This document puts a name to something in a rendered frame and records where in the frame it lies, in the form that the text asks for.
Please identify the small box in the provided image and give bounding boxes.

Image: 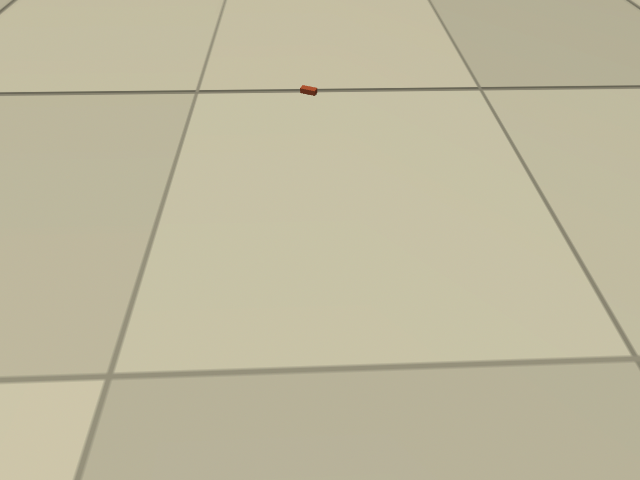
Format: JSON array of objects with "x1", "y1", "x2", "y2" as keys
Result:
[{"x1": 300, "y1": 85, "x2": 317, "y2": 96}]

